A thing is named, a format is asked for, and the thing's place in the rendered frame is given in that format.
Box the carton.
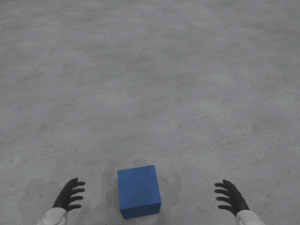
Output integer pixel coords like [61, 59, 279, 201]
[117, 165, 161, 219]

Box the right robot hand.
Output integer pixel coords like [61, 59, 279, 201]
[215, 179, 249, 217]

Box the right robot forearm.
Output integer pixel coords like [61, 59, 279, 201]
[236, 210, 265, 225]

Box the left robot forearm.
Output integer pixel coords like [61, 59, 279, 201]
[37, 207, 68, 225]

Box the left robot hand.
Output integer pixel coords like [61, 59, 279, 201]
[52, 177, 85, 212]

